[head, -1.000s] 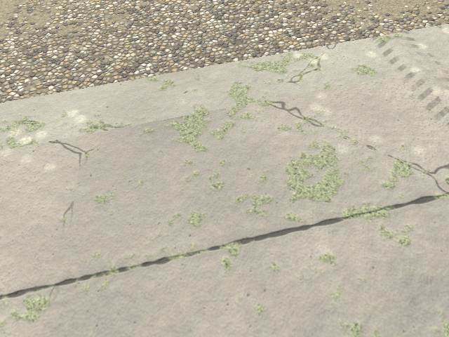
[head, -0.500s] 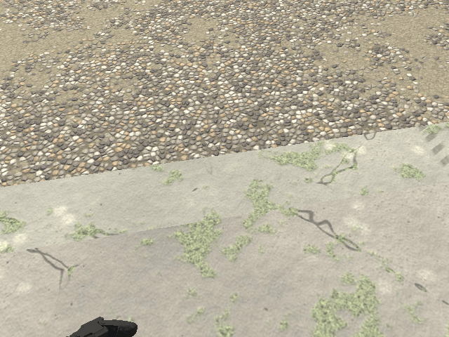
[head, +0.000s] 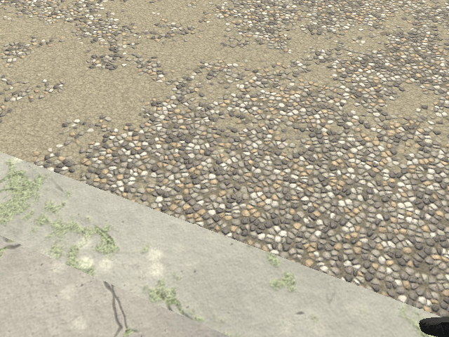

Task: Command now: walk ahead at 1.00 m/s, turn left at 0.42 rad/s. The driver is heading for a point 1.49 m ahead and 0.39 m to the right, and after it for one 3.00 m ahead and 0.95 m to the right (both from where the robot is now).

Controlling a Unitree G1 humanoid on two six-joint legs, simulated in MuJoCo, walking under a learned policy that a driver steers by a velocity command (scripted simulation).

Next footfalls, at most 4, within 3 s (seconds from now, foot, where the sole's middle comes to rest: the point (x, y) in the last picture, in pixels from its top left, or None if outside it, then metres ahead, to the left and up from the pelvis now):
0.16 left None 0.34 0.08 -0.77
0.60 right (293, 254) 0.76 -0.14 -0.77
1.04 left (311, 153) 1.21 -0.23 -0.77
1.46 right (391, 113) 1.46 -0.59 -0.77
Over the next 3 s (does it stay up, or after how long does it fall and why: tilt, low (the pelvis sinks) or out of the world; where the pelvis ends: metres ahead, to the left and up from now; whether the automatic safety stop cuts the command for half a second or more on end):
stays up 2.70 -0.80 0.01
